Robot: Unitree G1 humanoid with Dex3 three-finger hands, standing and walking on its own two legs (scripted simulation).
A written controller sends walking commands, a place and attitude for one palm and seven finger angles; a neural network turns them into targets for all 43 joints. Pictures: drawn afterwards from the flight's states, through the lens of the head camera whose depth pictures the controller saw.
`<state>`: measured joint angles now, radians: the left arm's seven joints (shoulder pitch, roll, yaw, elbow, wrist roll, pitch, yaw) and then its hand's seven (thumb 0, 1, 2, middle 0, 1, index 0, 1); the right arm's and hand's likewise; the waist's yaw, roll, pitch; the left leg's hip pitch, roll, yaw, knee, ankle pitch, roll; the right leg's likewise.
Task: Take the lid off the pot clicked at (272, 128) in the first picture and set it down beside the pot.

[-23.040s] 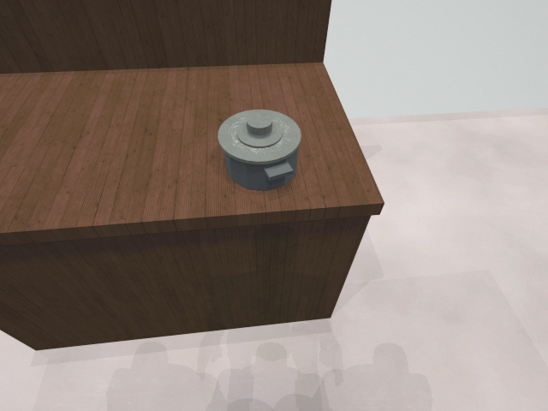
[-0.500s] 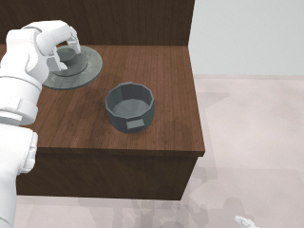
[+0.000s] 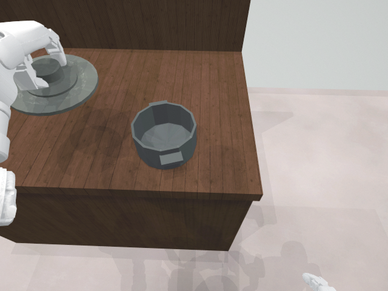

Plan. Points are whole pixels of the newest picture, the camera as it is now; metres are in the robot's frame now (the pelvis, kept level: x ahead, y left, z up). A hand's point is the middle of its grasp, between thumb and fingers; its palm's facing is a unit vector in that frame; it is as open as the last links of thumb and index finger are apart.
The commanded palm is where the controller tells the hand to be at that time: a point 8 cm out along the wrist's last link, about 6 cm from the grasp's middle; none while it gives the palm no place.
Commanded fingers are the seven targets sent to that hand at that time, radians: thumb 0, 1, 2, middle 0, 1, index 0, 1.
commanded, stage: move the lid sideways beside the pot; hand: left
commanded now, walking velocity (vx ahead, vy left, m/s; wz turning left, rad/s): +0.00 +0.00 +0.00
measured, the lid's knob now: (46, 70) +0.48 +0.30 +0.19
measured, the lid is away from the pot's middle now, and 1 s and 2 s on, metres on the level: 0.21 0.24 0.22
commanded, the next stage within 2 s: lower the lid onto the table in 0.28 s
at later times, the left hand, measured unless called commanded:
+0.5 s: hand (19, 79) +0.44 +0.33 +0.20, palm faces -0.33 -0.07 -0.94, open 8.6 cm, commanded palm +0.45 +0.32 +0.28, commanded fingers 0.00 0.56 1.11 -0.89 -1.03 -0.73 -0.93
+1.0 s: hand (32, 89) +0.45 +0.33 +0.17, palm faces -0.36 -0.08 -0.93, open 8.6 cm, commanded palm +0.46 +0.33 +0.25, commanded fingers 0.00 0.56 1.11 -0.89 -1.03 -0.73 -0.93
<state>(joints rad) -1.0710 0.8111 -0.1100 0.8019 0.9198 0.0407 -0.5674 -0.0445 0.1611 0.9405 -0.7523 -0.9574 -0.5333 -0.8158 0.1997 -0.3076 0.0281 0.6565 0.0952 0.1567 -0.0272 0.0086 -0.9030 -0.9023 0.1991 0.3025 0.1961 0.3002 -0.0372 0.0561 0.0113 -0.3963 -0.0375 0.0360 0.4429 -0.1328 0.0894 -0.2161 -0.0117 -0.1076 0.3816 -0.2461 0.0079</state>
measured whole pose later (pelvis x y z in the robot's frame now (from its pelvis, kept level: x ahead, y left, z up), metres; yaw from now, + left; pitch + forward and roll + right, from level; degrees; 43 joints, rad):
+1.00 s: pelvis +0.00 +0.02 +0.00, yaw -1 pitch +8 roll -3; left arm -1.06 0.84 -0.07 0.92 0.93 -0.06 -0.54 -0.04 0.17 0.94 -0.75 -0.96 -0.53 -0.81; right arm 0.26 -0.30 0.02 0.67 0.09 0.16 -0.03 0.01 -0.90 -0.90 0.20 0.30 0.20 0.30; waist -0.06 0.04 0.00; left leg -0.46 -0.05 0.05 0.48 -0.15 0.11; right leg -0.27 -0.02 -0.09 0.39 -0.25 0.01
